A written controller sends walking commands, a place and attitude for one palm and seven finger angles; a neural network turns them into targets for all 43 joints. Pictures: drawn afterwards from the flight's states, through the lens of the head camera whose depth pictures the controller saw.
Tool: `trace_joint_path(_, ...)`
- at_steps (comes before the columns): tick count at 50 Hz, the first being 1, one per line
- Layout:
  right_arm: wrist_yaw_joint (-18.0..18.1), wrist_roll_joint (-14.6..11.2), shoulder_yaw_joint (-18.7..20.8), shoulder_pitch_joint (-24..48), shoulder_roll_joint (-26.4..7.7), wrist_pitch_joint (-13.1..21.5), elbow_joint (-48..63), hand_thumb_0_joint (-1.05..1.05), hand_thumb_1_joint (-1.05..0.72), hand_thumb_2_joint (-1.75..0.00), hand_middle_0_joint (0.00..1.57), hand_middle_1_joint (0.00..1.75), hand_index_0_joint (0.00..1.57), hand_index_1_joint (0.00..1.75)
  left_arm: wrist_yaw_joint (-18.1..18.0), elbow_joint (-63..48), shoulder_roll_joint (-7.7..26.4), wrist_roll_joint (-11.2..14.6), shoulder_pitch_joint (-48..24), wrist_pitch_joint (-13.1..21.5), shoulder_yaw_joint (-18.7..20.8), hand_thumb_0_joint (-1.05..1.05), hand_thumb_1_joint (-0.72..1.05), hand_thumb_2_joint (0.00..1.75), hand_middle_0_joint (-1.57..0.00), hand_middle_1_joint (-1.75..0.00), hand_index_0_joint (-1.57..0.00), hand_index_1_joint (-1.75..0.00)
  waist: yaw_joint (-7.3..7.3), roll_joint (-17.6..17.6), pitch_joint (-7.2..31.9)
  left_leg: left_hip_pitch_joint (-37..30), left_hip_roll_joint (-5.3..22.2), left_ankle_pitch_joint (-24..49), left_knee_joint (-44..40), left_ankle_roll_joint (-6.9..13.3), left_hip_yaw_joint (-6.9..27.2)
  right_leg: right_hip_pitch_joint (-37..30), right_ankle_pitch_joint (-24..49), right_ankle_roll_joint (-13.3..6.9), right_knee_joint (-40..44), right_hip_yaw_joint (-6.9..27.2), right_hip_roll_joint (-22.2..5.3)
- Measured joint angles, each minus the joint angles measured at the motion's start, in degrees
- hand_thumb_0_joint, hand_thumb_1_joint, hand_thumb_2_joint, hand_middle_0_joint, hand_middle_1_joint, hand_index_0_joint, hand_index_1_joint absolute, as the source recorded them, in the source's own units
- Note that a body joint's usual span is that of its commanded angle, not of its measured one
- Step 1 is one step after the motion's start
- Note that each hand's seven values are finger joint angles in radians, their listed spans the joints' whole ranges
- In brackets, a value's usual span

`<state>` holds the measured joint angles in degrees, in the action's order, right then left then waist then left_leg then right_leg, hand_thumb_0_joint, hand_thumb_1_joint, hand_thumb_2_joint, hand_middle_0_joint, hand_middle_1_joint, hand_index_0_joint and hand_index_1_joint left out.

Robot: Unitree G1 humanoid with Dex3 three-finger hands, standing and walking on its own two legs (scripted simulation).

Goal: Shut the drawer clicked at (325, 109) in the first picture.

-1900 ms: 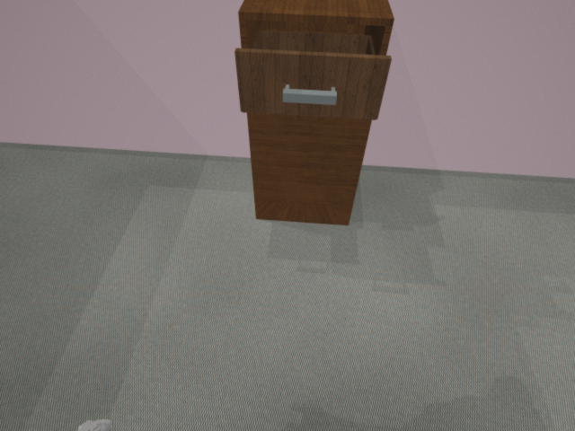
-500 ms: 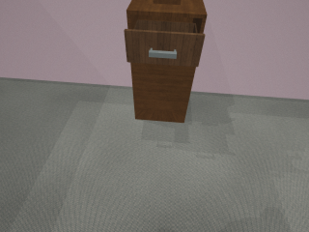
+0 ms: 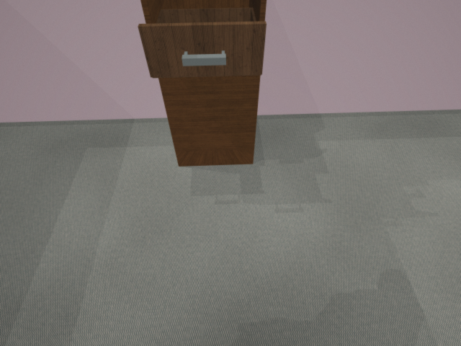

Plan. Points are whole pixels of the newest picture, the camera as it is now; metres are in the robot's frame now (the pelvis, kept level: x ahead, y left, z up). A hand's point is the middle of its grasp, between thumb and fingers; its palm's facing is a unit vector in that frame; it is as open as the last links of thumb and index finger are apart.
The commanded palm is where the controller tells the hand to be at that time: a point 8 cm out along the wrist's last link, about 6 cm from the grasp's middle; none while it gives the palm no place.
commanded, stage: walk to a spot facing it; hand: left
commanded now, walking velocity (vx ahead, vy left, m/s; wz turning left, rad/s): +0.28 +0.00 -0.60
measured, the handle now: (204, 56) +0.91 +0.16 +0.03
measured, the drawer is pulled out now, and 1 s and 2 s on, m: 0.20 0.20 0.20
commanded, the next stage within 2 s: turn to face it in 0.98 s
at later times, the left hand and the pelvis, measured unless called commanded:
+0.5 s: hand out of the picture +0.10 +0.25 -0.16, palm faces -0.14 -0.97 -0.21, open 7.4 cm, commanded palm none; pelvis +0.07 +0.04 +0.01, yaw -15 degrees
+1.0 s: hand (233, 227) +0.41 +0.03 -0.16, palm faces -0.59 -0.78 -0.20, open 7.4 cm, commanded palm none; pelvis +0.18 -0.03 -0.01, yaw -34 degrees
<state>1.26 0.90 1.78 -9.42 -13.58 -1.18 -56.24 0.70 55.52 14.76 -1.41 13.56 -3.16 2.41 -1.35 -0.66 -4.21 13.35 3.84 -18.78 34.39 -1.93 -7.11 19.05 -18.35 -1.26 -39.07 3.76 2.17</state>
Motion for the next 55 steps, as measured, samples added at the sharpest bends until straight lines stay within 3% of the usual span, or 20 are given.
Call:
trace_joint_path(2,-0.3,0.0,0.4,-0.9,-0.2,-0.7,0.2,0.0,-0.9,-0.9,0.21,0.29,0.21,0.3,0.4,-1.0,-1.3,-0.3,0.9,0.6,0.1,0.0,0.9,0.89,-0.2,-0.3,-0.2,-0.3,0.13,1.9,-0.1,2.3,1.6,-5.0,6.4,-0.3,0.9,0.1,0.0,-1.1,-1.0,-1.2,1.2)
trace_joint_path(4,-0.6,0.0,0.7,-1.4,-0.3,-1.8,-0.2,0.0,-0.91,-0.9,0.21,0.29,0.21,0.3,0.0,-1.9,-2.5,-0.2,2.4,1.6,0.1,0.0,0.9,0.89,-0.2,-0.3,-0.2,-0.3,-0.5,2.3,0.5,7.1,0.1,-9.6,17.5,-0.2,4.2,0.2,-0.1,-1.9,-0.2,-1.1,1.8)
trace_joint_path(6,-1.0,0.2,0.9,-1.3,-0.4,-1.7,-0.1,0.01,-0.91,-0.9,0.21,0.29,0.21,0.3,-0.3,-2.1,-3.8,-0.1,4.0,2.1,-0.1,0.0,0.9,0.89,-0.2,-0.3,-0.2,-0.3,-0.9,2.5,0.8,10.9,-0.9,-7.2,24.8,-0.2,6.0,-1.2,2.1,-2.3,3.6,-0.2,2.4)
trace_joint_path(8,-1.4,0.4,1.2,-1.3,-0.5,-1.0,0.6,0.01,-0.91,-0.9,0.21,0.29,0.21,0.3,-0.2,-1.8,-4.7,-0.1,5.7,2.4,-0.2,0.0,0.9,0.89,-0.2,-0.3,-0.2,-0.3,-0.82,2.4,1.4,13.1,-1.2,-4.1,26.5,-0.5,6.2,-2.6,4.3,-2.5,7.8,1.0,2.6)
trace_joint_path(15,-1.6,0.3,1.9,-0.7,-0.1,0.7,3.2,0.01,-0.91,-0.9,0.2,0.29,0.2,0.3,0.1,-0.4,-5.1,-0.3,9.6,3.4,0.3,0.0,0.9,0.89,-0.2,-0.3,-0.21,-0.3,-1.28,0.8,3.5,13.0,-1.5,-0.5,16.7,-1.0,6.5,-5.3,8.0,-1.9,15.9,6.3,2.8)
trace_joint_path(21,-1.0,-0.4,1.3,-0.7,0.7,2.6,4.9,0.01,-0.91,-0.9,0.2,0.29,0.2,0.3,-0.1,-0.7,-3.2,-0.4,10.2,2.7,1.7,0.0,0.9,0.89,-0.2,-0.3,-0.21,-0.3,-2.47,-0.4,4.8,4.2,-3.2,-0.7,-2.1,0.1,7.0,-4.6,4.9,0.0,12.5,10.2,4.0)
trace_joint_path(22,-0.7,-0.3,1.0,-0.9,0.7,3.3,5.4,0.01,-0.91,-0.9,0.2,0.29,0.2,0.3,0.0,-0.9,-2.9,-0.2,10.3,2.5,2.0,0.0,0.9,0.89,-0.2,-0.3,-0.21,-0.3,-2.09,0.0,5.2,2.7,-2.7,0.9,-5.4,1.0,7.2,-3.0,1.1,-0.4,8.5,9.8,4.7)
trace_joint_path(24,-0.4,0.1,0.5,-1.4,1.7,4.0,5.5,0.0,-0.91,-0.9,0.2,0.29,0.2,0.3,0.3,-0.1,-1.6,-0.3,9.0,1.9,3.0,0.0,0.9,0.89,-0.2,-0.3,-0.2,-0.3,-1.41,-1.2,4.8,1.9,-2.8,2.8,-4.1,2.4,5.4,1.6,-5.2,-0.3,-3.6,5.5,3.1)
trace_joint_path(27,-0.2,0.3,-0.4,-4.2,3.5,4.5,4.8,0.0,-0.91,-0.9,0.2,0.29,0.21,0.3,1.3,0.2,0.4,-0.9,6.8,1.6,4.1,0.01,0.9,0.89,-0.2,-0.3,-0.2,-0.3,-0.77,-2.6,5.1,-2.3,-2.2,1.7,-7.0,2.9,2.6,8.8,-1.7,0.5,-18.7,-0.6,-0.1)
trace_joint_path(31,0.5,0.2,-1.1,-8.6,4.9,5.4,2.3,0.0,-0.91,-0.9,0.21,0.29,0.21,0.3,1.8,-1.2,1.7,-1.1,3.3,1.5,4.4,0.01,0.91,0.9,-0.19,-0.3,-0.2,-0.3,-0.18,-3.0,4.7,-7.6,-1.2,1.7,-11.8,2.6,-0.9,15.8,4.7,1.9,-26.8,-3.9,-3.5)
trace_joint_path(34,0.9,0.2,-1.3,-11.3,5.3,5.3,0.2,0.0,-0.91,-0.9,0.2,0.29,0.21,0.3,1.9,-2.3,1.5,-1.0,-0.1,1.1,4.0,0.0,0.91,0.9,-0.19,-0.3,-0.2,-0.29,0.68,-2.5,3.1,-10.3,-0.3,0.5,-12.8,2.4,-3.2,18.5,7.0,2.4,-24.7,-5.5,-5.1)
trace_joint_path(37,1.0,0.4,-1.2,-13.5,5.3,4.7,-1.8,0.0,-0.91,-0.9,0.2,0.29,0.2,0.3,2.1,-3.1,0.7,-0.8,-3.9,0.6,3.3,0.0,0.91,0.9,-0.19,-0.3,-0.19,-0.29,1.93,-1.9,0.9,-12.4,0.5,-1.5,-12.4,1.8,-5.6,18.3,8.3,2.3,-16.8,-7.6,-5.6)
trace_joint_path(43,0.6,0.5,-0.1,-17.0,3.8,3.5,-4.2,0.0,-0.91,-0.9,0.2,0.29,0.2,0.3,2.4,-4.7,-1.3,-0.6,-9.9,1.4,1.9,0.0,0.91,0.9,-0.19,-0.3,-0.19,-0.29,4.69,-0.4,-2.8,-14.4,3.1,-8.9,-4.9,-0.3,-10.2,11.0,5.7,-0.9,-1.0,-11.2,-3.2)
trace_joint_path(45,0.1,-0.1,0.0,-18.8,3.6,2.9,-4.4,0.0,-0.91,-0.9,0.21,0.29,0.2,0.3,2.4,-5.7,-1.1,-0.6,-10.4,3.3,1.2,0.0,0.91,0.9,-0.19,-0.3,-0.2,-0.3,4.92,-0.9,-2.6,-9.6,4.8,-11.3,9.5,-0.6,-9.4,7.0,10.5,-3.6,3.5,-11.4,-2.8)
trace_joint_path(47,0.0,-0.5,0.2,-16.9,2.9,1.7,-4.5,0.01,-0.91,-0.9,0.21,0.29,0.2,0.3,1.5,-6.2,-1.6,0.3,-10.9,4.3,1.0,0.0,0.91,0.9,-0.19,-0.3,-0.2,-0.3,5.13,0.1,-4.0,-0.9,5.2,-11.9,29.3,-0.5,-2.6,7.7,8.1,-4.5,-0.9,-11.3,-1.4)
trace_joint_path(49,0.0,-0.3,0.6,-14.0,2.5,1.0,-3.8,0.01,-0.91,-0.9,0.2,0.29,0.2,0.3,0.8,-6.1,-2.0,0.7,-10.2,4.1,0.7,0.0,0.91,0.89,-0.19,-0.3,-0.2,-0.3,5.43,0.6,-4.4,6.3,5.0,-8.4,39.1,-0.5,1.7,6.0,5.8,-4.3,-0.2,-10.7,0.1)
trace_joint_path(51,-0.1,0.1,0.7,-10.9,2.3,0.8,-2.2,0.01,-0.91,-0.9,0.2,0.29,0.2,0.3,0.1,-5.3,-2.4,0.5,-9.0,3.8,0.5,0.0,0.91,0.89,-0.19,-0.3,-0.2,-0.3,5.52,0.6,-3.7,11.8,5.4,-5.4,39.8,-0.9,3.4,4.2,6.5,-3.7,2.9,-9.6,1.1)
trace_joint_path(55,-0.4,0.6,0.8,-5.9,2.6,1.1,1.7,0.01,-0.91,-0.9,0.2,0.29,0.2,0.3,-0.2,-3.4,-3.1,-0.1,-6.1,3.2,0.4,0.0,0.9,0.89,-0.2,-0.3,-0.2,-0.3,4.93,0.3,-1.0,17.8,5.6,-1.8,31.0,-1.9,4.3,2.0,8.4,-3.5,7.8,-6.8,2.0)
